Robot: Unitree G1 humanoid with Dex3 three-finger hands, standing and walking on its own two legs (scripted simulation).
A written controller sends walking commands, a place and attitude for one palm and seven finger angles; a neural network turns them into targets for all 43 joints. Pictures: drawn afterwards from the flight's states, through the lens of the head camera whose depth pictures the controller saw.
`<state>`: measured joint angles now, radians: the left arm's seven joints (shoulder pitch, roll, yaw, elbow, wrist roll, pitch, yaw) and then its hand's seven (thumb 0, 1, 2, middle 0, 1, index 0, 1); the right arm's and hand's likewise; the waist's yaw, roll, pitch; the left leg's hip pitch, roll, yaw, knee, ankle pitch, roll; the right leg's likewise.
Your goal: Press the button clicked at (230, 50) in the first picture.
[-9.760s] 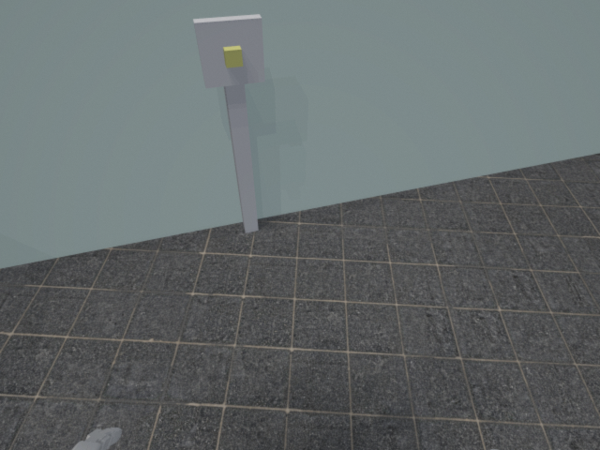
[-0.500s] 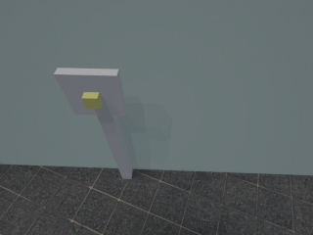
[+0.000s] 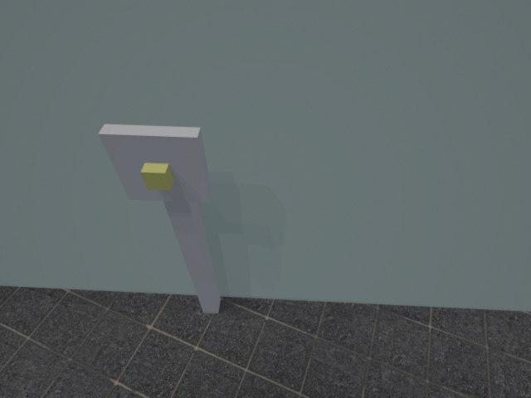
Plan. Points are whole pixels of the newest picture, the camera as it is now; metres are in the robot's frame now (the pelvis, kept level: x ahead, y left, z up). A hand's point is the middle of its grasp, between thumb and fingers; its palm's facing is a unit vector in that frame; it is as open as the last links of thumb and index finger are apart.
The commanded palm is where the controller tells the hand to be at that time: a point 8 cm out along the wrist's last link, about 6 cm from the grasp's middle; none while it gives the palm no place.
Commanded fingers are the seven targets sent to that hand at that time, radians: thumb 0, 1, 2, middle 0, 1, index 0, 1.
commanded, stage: come to a stop and stand still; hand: left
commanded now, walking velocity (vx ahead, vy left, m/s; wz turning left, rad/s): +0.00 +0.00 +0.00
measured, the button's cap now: (158, 175) +0.50 +0.25 +0.03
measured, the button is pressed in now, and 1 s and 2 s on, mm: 0 0 0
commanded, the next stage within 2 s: look again from close up in 0.04 s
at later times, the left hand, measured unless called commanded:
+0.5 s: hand out of the picture +0.05 +0.26 -0.17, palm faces +0.04 -0.96 -0.27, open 7.4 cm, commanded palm none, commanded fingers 0.00 0.90 0.90 -0.20 -0.30 -0.20 -0.30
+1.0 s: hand (65, 363) +0.17 +0.30 -0.02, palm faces +0.24 -0.96 -0.13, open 6.8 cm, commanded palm +0.08 +0.34 -0.06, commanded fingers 0.00 0.90 0.90 -0.53 -0.66 -0.53 -0.66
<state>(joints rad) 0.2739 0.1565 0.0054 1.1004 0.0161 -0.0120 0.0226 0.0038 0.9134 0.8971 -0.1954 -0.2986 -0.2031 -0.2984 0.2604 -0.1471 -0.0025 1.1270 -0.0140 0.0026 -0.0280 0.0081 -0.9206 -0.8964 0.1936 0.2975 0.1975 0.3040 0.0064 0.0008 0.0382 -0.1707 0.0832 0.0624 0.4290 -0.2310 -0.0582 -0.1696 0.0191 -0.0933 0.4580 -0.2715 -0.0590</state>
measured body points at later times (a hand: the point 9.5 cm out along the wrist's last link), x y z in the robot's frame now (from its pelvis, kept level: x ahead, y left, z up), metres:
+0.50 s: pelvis -0.01 +0.05 +0.00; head -0.02 +0.05 +0.45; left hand +0.05 +0.31 -0.15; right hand +0.05 -0.21 -0.14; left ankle +0.00 +0.16 -0.74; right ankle -0.01 -0.08 -0.74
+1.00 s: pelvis -0.04 +0.05 -0.02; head -0.01 +0.06 +0.42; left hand +0.15 +0.35 -0.01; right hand +0.12 -0.19 -0.11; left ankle +0.00 +0.16 -0.74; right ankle -0.01 -0.07 -0.74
